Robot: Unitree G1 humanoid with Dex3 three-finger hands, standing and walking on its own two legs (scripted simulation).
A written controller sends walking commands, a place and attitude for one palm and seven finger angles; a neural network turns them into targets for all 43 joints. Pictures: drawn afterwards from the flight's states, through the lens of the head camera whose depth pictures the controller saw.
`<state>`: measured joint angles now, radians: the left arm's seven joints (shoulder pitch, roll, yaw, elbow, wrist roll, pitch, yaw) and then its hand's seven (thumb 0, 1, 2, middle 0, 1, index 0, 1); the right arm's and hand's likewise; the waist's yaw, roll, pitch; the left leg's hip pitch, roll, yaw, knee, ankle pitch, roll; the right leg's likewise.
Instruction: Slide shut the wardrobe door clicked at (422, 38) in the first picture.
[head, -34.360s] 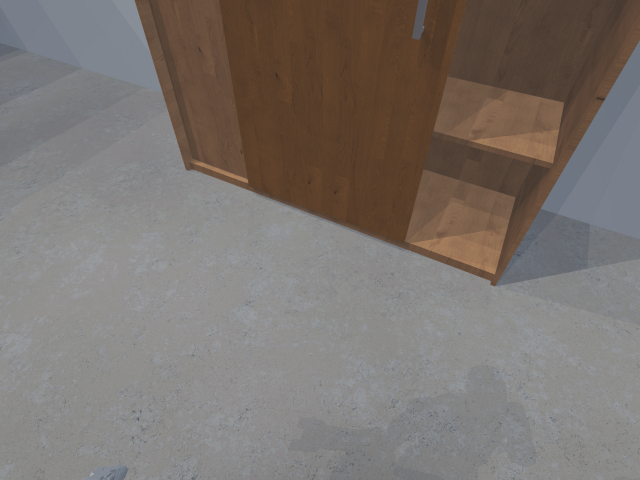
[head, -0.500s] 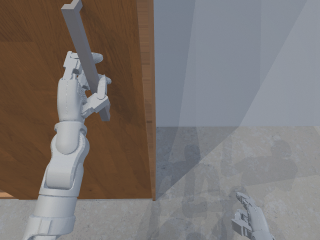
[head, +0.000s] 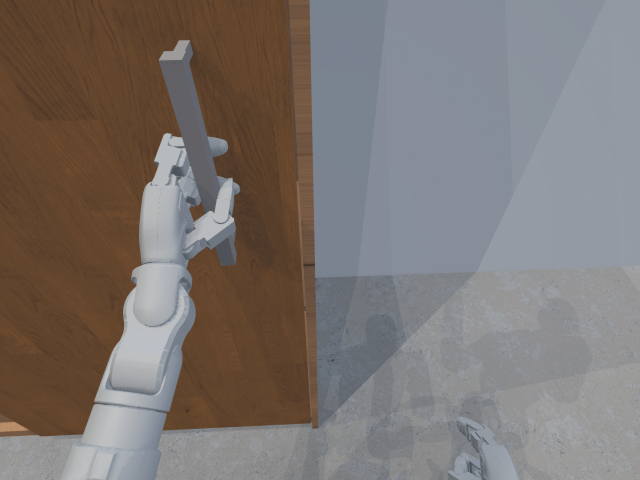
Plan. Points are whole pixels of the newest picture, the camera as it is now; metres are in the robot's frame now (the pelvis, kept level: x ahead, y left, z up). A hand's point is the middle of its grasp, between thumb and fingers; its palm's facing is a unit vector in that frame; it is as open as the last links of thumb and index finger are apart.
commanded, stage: stop walking and hold the door there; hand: left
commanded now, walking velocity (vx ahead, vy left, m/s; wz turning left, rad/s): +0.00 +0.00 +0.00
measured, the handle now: (209, 171) +0.38 +0.16 +0.22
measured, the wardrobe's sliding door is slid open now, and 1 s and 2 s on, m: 0.00 0.00 0.00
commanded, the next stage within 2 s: loosen the grip on the handle in 0.08 s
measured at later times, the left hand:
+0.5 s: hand (226, 214) +0.34 +0.13 +0.19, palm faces +0.19 -0.98 -0.07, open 11.7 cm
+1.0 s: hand (221, 221) +0.34 +0.14 +0.19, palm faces +0.11 -0.99 -0.13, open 15.2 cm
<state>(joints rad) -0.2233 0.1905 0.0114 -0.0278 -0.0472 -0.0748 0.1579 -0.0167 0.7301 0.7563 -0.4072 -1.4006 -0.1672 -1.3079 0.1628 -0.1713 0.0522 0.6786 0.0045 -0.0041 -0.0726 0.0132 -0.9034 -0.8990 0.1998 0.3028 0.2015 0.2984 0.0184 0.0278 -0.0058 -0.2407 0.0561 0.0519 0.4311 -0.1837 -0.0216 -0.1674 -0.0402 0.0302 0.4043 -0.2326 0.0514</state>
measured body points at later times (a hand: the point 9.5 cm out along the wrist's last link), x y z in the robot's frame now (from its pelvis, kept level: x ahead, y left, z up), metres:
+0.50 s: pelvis -0.03 -0.02 -0.01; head -0.06 -0.03 +0.44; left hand +0.32 +0.18 +0.20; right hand +0.14 -0.25 -0.09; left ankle +0.03 +0.13 -0.74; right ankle -0.01 -0.15 -0.74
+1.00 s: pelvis -0.01 -0.03 -0.01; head -0.01 -0.04 +0.44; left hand +0.32 +0.19 +0.19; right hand +0.16 -0.27 -0.11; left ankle +0.03 +0.13 -0.74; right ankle -0.01 -0.15 -0.74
